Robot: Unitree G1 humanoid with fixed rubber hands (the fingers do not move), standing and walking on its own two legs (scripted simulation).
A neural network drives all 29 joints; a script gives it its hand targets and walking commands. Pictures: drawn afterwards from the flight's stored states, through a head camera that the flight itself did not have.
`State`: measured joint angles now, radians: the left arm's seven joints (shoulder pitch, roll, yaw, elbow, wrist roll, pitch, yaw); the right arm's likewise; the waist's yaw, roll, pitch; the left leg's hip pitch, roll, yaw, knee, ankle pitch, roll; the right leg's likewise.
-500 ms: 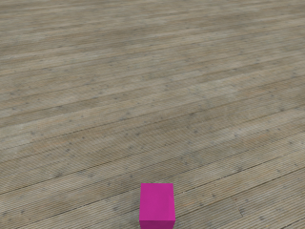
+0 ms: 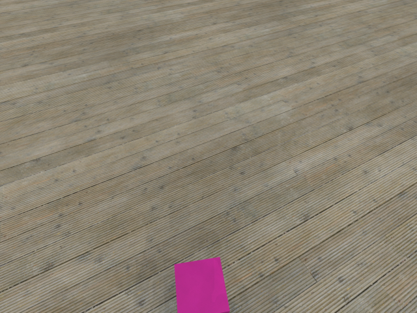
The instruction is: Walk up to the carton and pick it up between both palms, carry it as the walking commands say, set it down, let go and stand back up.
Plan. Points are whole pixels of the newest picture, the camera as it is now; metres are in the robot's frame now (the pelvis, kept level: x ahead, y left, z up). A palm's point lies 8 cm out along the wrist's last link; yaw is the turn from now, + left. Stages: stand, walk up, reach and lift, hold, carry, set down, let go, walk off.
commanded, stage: walk up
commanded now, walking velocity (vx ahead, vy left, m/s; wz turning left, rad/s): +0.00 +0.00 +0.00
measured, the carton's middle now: (201, 294) +0.30 +0.03 -0.63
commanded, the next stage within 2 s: stand in 1.24 s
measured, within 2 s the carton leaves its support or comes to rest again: neither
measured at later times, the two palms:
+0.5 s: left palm out of the picture -0.05 +0.20 -0.15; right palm out of the picture -0.02 -0.22 -0.16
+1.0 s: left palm out of the picture -0.09 +0.22 -0.15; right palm out of the picture +0.03 -0.22 -0.15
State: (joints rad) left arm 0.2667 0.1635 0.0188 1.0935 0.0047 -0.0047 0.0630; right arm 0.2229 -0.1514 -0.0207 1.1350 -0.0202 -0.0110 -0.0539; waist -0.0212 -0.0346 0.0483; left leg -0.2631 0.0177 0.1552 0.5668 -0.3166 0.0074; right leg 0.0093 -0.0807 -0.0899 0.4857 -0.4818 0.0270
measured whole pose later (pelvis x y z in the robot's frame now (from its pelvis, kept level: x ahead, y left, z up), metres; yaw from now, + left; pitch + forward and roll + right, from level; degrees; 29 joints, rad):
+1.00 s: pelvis -0.06 -0.01 -0.01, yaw +4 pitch +0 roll +1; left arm 0.31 0.15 0.04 1.03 0.01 0.01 0.06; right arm 0.14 -0.16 -0.02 1.03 0.00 0.02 -0.02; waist 0.01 0.00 0.07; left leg -0.42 0.03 0.08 0.71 -0.28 0.01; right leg -0.11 -0.07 -0.20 0.65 -0.53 0.01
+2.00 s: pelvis -0.11 -0.01 -0.05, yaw -4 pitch +19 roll +1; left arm 0.03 0.05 0.18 0.53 0.05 0.33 0.00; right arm -0.06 -0.14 -0.03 0.50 -0.09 0.38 0.00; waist 0.07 -0.04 -0.04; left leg -0.94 0.02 -0.02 0.86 -0.26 -0.05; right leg -0.79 0.01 0.03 0.99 -0.54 -0.02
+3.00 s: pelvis -0.18 +0.03 -0.09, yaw -9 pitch +26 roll -3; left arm -0.93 0.07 0.30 0.57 -0.02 0.18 0.19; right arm -1.12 -0.30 -0.16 0.87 -0.02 0.16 0.01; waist 0.15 0.00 0.39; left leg -1.29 0.00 -0.08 1.03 -0.20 -0.03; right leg -1.14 0.07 0.05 1.14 -0.45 0.04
